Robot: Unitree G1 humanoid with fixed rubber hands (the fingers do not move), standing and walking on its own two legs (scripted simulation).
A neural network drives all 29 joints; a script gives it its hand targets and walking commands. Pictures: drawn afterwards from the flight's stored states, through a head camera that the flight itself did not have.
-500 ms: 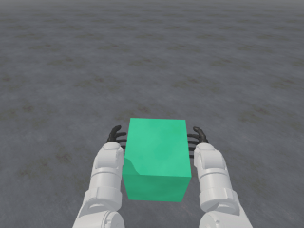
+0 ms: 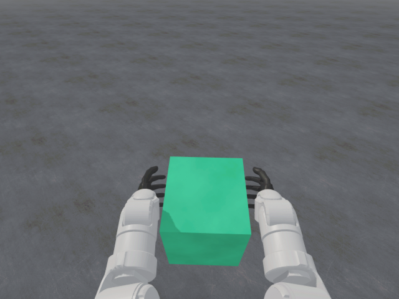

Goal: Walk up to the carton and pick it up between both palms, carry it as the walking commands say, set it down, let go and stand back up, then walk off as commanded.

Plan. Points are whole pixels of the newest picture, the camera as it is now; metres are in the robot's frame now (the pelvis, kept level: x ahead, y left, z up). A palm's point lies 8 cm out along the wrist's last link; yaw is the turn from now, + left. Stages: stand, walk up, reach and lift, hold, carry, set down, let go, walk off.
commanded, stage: reach and lift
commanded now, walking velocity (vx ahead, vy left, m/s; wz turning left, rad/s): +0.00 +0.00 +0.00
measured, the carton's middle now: (204, 212) +0.33 +0.00 -0.02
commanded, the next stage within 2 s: hold in 0.48 s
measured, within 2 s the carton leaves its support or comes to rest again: neither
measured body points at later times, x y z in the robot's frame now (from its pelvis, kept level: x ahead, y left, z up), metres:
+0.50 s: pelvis +0.00 +0.01 +0.00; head -0.08 +0.00 +0.44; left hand +0.30 +0.14 +0.05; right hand +0.30 -0.13 +0.05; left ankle +0.02 +0.11 -0.74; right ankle +0.04 -0.10 -0.74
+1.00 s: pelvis +0.00 +0.00 +0.00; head -0.08 +0.00 +0.44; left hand +0.31 +0.14 +0.05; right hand +0.31 -0.13 +0.05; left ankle +0.02 +0.11 -0.74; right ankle +0.04 -0.10 -0.74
